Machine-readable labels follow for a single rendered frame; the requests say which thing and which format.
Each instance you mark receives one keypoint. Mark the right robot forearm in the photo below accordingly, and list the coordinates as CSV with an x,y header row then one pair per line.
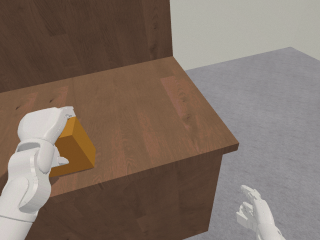
x,y
267,231

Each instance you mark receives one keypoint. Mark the sponge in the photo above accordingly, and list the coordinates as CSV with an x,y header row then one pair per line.
x,y
74,145

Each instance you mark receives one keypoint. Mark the left robot forearm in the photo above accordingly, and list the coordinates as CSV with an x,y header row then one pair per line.
x,y
27,189

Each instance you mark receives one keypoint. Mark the robot left hand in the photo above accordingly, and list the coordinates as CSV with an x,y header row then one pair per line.
x,y
46,124

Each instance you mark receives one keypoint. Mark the robot right hand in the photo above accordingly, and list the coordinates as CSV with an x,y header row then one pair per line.
x,y
259,212

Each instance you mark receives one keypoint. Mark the table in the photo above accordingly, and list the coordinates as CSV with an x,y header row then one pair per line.
x,y
159,143

